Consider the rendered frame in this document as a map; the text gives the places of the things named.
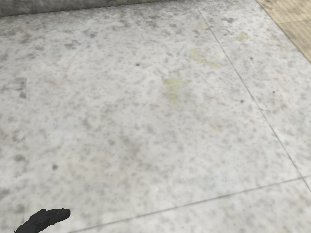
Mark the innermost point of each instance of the left robot hand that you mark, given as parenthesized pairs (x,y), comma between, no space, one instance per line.
(42,219)

